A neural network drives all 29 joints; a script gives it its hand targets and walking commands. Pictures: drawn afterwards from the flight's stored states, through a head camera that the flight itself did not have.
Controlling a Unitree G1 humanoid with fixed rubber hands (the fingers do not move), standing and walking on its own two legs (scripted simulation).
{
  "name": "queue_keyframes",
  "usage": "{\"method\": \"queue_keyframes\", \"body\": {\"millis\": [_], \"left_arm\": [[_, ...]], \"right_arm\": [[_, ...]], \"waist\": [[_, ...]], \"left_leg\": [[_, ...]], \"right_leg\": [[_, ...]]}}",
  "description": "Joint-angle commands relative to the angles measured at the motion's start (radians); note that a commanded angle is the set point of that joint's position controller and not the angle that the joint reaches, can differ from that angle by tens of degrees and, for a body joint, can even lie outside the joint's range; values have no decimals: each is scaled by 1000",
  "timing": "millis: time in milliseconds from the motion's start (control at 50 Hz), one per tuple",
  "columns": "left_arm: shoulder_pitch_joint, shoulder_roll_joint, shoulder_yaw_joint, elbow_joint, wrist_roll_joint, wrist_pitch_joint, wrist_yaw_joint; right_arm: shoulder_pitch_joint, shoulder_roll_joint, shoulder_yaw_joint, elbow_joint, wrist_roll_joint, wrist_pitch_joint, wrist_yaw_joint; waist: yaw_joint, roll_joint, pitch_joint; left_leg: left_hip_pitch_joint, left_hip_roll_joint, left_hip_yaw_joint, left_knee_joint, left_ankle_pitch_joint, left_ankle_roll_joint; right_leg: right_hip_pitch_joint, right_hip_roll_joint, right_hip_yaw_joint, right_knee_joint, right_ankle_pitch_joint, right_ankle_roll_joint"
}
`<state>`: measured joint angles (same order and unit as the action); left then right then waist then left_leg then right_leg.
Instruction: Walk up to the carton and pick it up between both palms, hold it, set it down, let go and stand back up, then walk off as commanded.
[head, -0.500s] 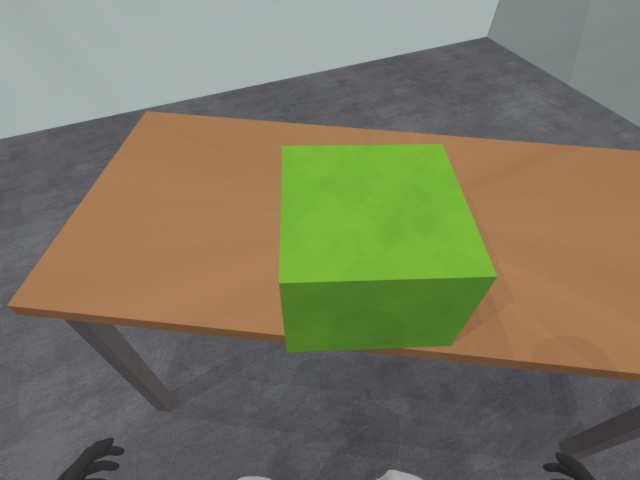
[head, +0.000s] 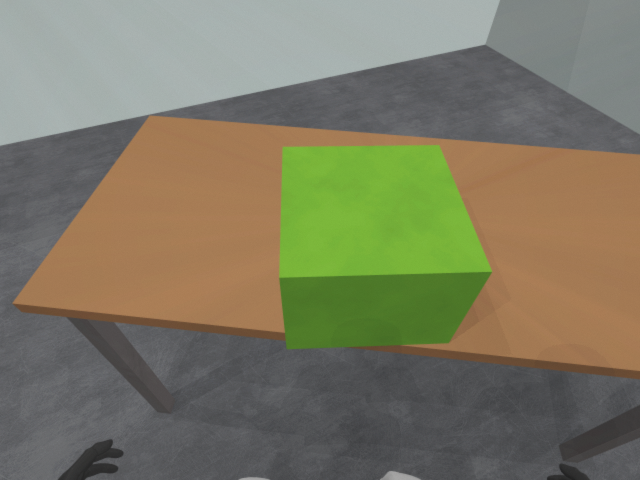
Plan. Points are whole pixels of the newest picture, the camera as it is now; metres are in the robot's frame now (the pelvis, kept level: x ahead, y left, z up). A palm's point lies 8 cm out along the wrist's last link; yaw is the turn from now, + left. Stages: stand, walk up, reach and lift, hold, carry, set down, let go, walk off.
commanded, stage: walk up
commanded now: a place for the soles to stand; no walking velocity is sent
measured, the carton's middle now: (365, 244) +0.45 -0.04 +0.01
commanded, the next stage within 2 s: reach and lift in 0.38 s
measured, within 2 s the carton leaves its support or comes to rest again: neither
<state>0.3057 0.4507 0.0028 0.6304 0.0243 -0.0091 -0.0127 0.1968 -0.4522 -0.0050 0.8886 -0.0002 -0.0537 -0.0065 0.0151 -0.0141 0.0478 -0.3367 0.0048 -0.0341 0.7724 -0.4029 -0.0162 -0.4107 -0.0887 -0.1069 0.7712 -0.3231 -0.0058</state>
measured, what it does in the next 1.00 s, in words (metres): stands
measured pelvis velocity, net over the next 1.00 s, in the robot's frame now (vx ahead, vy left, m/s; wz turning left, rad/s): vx -0.02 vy -0.03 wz -0.03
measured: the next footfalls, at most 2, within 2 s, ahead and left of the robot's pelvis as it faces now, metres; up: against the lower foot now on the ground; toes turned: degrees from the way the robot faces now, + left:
none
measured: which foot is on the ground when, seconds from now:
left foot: down 0.00-1.00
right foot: down 0.00-1.00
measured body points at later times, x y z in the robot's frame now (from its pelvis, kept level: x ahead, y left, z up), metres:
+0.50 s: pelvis -0.01 -0.01 +0.00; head +0.01 -0.01 +0.45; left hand +0.12 +0.32 -0.09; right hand +0.13 -0.34 -0.09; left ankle +0.01 +0.14 -0.71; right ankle +0.05 -0.12 -0.71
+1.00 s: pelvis -0.02 -0.03 +0.01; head -0.03 -0.02 +0.46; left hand +0.18 +0.26 -0.03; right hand +0.14 -0.34 -0.04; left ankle +0.01 +0.14 -0.71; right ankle +0.04 -0.12 -0.71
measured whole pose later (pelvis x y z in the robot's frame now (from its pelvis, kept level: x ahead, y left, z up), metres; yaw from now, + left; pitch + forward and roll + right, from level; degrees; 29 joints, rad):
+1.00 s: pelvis -0.02 -0.03 +0.01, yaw -2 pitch -9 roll +1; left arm 0.13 0.44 0.00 0.43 0.02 0.28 0.03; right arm 0.19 -0.37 -0.09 0.71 -0.05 -0.22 0.06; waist 0.02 -0.04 0.14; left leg -0.14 0.06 -0.03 0.61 -0.32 -0.03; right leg -0.22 -0.01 -0.11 0.63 -0.26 -0.06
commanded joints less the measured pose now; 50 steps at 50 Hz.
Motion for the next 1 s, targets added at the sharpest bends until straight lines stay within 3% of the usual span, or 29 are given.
{"method": "queue_keyframes", "body": {"millis": [0, 20, 40, 100, 120, 160, 200, 220, 260, 320, 360, 380, 400, 420, 460, 480, 520, 540, 560, 600, 620, 680, 720, 780, 820, 840, 860, 880, 980], "left_arm": [[-114, 204, 86, 52, -3, -5, 0], [-132, 215, 89, 51, 0, -7, 0], [-127, 219, 88, 51, -4, -4, -2], [-114, 211, 88, 48, -7, 1, -2], [-124, 210, 91, 43, -10, 1, 0], [-116, 213, 90, 48, -8, -1, 1], [-130, 209, 90, 40, -9, 0, -2], [-126, 208, 90, 48, -10, 1, -2], [-112, 208, 90, 40, -6, -1, -2], [-121, 213, 88, 52, -10, 1, 0], [-130, 212, 88, 43, -6, 4, 1], [-453, 93, 52, -221, -9, 270, 42], [-391, 34, 52, -236, 46, 343, 44], [-388, 16, 63, -248, 72, 370, 41], [-390, 40, 92, -317, 61, 388, 40], [-398, 57, 113, -342, 51, 389, 35], [-350, 73, 136, -367, 41, 390, 34], [-314, 84, 149, -375, 38, 376, 30], [-274, 82, 158, -353, 51, 374, 29], [-217, 98, 183, -338, 59, 362, 24], [-212, 94, 183, -324, 52, 359, 16], [-206, 108, 204, -342, 56, 337, 13], [-231, 97, 201, -389, 39, 315, 25], [-237, 75, 201, -405, 11, 294, 36], [-232, 74, 212, -395, 5, 274, 38], [-215, 54, 203, -414, -2, 267, 42], [-231, 64, 204, -421, -12, 260, 44], [-221, 39, 199, -411, -13, 261, 45], [-230, 2, 156, -456, -42, 244, 64]], "right_arm": [[-4, -218, -65, -48, -9, -8, -24], [2, -205, -61, -34, -7, -6, -22], [27, -212, -65, -28, -8, -8, -20], [10, -226, -71, -32, -13, -10, -21], [21, -231, -73, -36, -13, -12, -22], [9, -229, -67, -41, -9, -13, -25], [13, -245, -74, -56, -14, -15, -26], [10, -248, -76, -50, -13, -13, -26], [11, -228, -69, -54, -8, -11, -26], [21, -217, -72, -46, -8, -8, -26], [20, -218, -69, -43, -10, -9, -24], [-297, -82, -243, 59, -198, -221, 35], [-227, -160, -268, 127, -193, -231, 61], [-224, -181, -264, 163, -183, -235, 68], [-235, -176, -278, 131, -142, -245, 69], [-232, -153, -266, 111, -137, -240, 64], [-181, -104, -222, 104, -109, -238, 59], [-158, -104, -215, 65, -96, -243, 56], [-142, -105, -201, 56, -83, -242, 56], [-121, -105, -168, 11, -57, -250, 49], [-125, -94, -155, 0, -56, -249, 49], [-105, -66, -133, -76, -37, -248, 45], [-98, -51, -126, -93, -21, -249, 57], [-102, -23, -124, -184, -10, -239, 62], [-76, 9, -110, -215, -4, -229, 61], [-63, 14, -107, -218, 8, -223, 65], [-64, 14, -124, -261, -2, -213, 67], [-57, 22, -118, -261, 0, -202, 70], [-84, 9, -141, -352, 18, -158, 89]], "waist": [[1, -13, -14], [0, -65, 25], [-10, -61, 5], [5, 0, 21], [-6, 6, -12], [13, -10, 15], [3, 1, -4], [16, -22, 19], [6, -7, -13], [1, -37, 2], [2, -12, 9], [-50, 134, 16], [-61, 221, 69], [-55, 229, 65], [-53, 199, -32], [-51, 125, -22], [-45, 10, -68], [-40, -30, -104], [-23, -33, -91], [-8, -106, -104], [4, -145, -64], [17, -141, -39], [17, -74, -34], [22, -80, -28], [23, -75, 21], [26, -40, 19], [24, -58, 11], [28, -57, 24], [18, 28, 24]], "left_leg": [[-158, 52, -125, -160, 44, 112], [-159, 37, -95, -161, 67, 102], [-137, 39, -89, -172, 48, 99], [-138, 62, -133, -187, 67, 105], [-129, 61, -135, -183, 111, 113], [-158, 78, -171, -199, 130, 118], [-171, 85, -186, -201, 135, 125], [-177, 80, -171, -198, 129, 119], [-154, 62, -142, -177, 114, 118], [-133, 37, -89, -154, 107, 97], [-120, 42, -92, -163, 113, 100], [-455, 84, 58, -228, -210, 59], [-609, 150, 36, -285, -245, 94], [-667, 182, 55, -303, -201, 106], [-605, 153, 103, -291, -96, 104], [-530, 111, 127, -272, -62, 106], [-302, 51, 141, -220, 69, 70], [-227, 42, 133, -212, 92, 63], [-202, 39, 126, -228, 101, 57], [-91, 5, 133, -211, 216, 47], [-74, 1, 124, -220, 211, 50], [-52, -21, 125, -242, 266, 54], [-36, -27, 116, -263, 276, 48], [-19, -30, 119, -294, 262, 48], [-12, -35, 123, -319, 228, 52], [7, -32, 124, -341, 229, 47], [-8, -28, 120, -346, 193, 47], [-2, -26, 119, -364, 197, 45], [-114, 0, 111, -441, 46, 57]], "right_leg": [[93, -101, 189, -250, -153, -103], [77, -110, 193, -271, -167, -101], [89, -107, 173, -256, -188, -97], [66, -87, 170, -241, -178, -84], [95, -89, 155, -205, -119, -87], [100, -68, 153, -182, -79, -82], [109, -65, 143, -169, -92, -79], [109, -69, 151, -176, -80, -87], [116, -86, 162, -212, -105, -94], [82, -104, 168, -234, -127, -102], [63, -100, 168, -235, -141, -97], [265, 122, -16, 61, -18, -31], [489, 155, -39, 133, 98, -20], [623, 176, -59, 137, 157, -11], [666, 175, -22, 77, 177, -12], [598, 171, 8, 30, 164, -19], [447, 121, 59, -81, 193, -25], [419, 118, 69, -104, 196, -28], [435, 111, 78, -140, 209, -34], [407, 90, 95, -200, 279, -15], [387, 84, 99, -217, 270, -4], [425, 83, 127, -255, 292, 14], [420, 85, 123, -275, 268, 5], [417, 86, 123, -305, 216, 9], [401, 74, 154, -345, 147, 13], [417, 81, 143, -358, 127, 4], [397, 75, 153, -373, 48, -1], [402, 87, 138, -382, 51, -5], [479, 106, 130, -379, -63, -10]]}}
